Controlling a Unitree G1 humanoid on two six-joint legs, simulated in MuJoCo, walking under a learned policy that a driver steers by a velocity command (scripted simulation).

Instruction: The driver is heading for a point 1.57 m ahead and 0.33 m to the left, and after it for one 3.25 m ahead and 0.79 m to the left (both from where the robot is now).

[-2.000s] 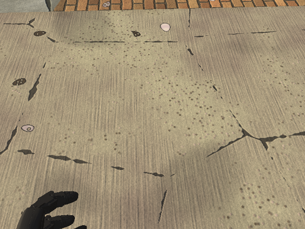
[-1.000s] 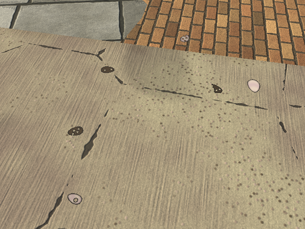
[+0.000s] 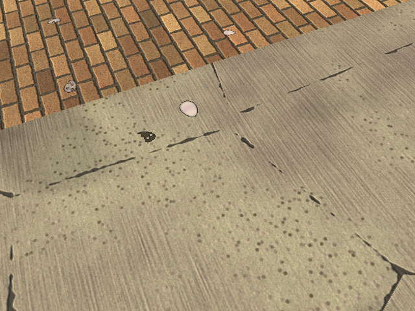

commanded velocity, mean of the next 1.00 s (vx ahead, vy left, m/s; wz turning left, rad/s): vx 0.31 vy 0.00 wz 0.27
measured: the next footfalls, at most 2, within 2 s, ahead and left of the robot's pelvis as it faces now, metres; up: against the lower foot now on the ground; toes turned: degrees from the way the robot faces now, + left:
left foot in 0.40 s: +0.06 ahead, +0.12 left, +0.00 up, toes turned +4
right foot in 0.84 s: +0.42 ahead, -0.05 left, +0.00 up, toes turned +20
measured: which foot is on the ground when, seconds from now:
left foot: up 0.00-0.38, down 0.40-0.84, up 0.86-1.00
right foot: down 0.00-0.40, up 0.42-0.82, down 0.84-1.00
